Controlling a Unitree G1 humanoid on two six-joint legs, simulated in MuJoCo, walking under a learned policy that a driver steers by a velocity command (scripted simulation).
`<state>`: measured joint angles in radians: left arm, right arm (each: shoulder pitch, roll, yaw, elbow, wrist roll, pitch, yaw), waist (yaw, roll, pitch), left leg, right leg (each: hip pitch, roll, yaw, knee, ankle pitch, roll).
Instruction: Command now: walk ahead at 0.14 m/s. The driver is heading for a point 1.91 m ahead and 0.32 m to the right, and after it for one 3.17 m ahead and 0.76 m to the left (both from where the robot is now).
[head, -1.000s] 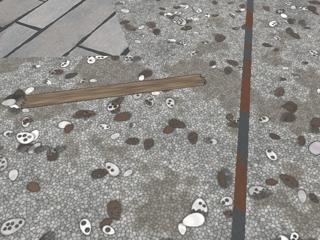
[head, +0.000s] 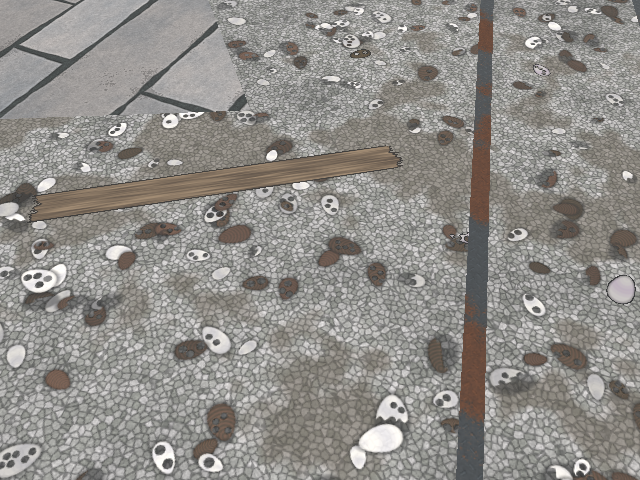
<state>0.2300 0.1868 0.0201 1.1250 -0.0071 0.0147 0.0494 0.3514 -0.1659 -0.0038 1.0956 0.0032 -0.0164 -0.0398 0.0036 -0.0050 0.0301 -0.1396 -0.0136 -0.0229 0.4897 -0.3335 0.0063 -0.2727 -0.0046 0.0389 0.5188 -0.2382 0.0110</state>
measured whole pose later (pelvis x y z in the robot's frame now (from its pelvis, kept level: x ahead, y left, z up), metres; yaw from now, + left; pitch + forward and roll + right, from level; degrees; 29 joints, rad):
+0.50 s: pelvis +0.16 -0.03 +0.01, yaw +0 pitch +2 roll -1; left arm 0.51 0.17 0.01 1.09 0.00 -0.08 0.01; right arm 0.09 -0.25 -0.05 0.91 0.03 -0.09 0.02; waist 0.08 0.03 0.00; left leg -0.66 0.10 0.01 0.78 -0.06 0.03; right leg 0.08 0.04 -0.04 0.18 -0.28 -0.04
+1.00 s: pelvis +0.45 +0.03 +0.01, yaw +0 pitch +1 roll +2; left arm 0.13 0.26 0.06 0.89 -0.01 -0.09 0.01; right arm 0.36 -0.23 -0.04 1.02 0.00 -0.10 0.01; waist -0.06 -0.04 0.00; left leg -0.06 -0.08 0.06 0.21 -0.17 0.07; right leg -0.71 -0.15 0.04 0.80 0.02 -0.02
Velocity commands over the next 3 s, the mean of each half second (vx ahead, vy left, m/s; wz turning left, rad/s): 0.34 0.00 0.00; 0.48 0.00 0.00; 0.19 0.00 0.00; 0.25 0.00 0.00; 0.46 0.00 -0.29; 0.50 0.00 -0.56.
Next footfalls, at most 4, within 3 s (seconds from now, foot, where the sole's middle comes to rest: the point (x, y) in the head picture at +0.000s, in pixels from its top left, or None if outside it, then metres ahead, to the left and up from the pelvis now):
0.66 left None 0.45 0.12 -0.77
1.18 right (379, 373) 0.76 -0.10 -0.77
1.50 left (273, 394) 0.70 0.14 -0.77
2.28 left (280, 255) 1.11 0.14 -0.77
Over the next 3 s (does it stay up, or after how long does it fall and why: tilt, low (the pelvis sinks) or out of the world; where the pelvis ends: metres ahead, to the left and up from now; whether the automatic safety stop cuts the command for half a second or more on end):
stays up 1.27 -0.09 0.00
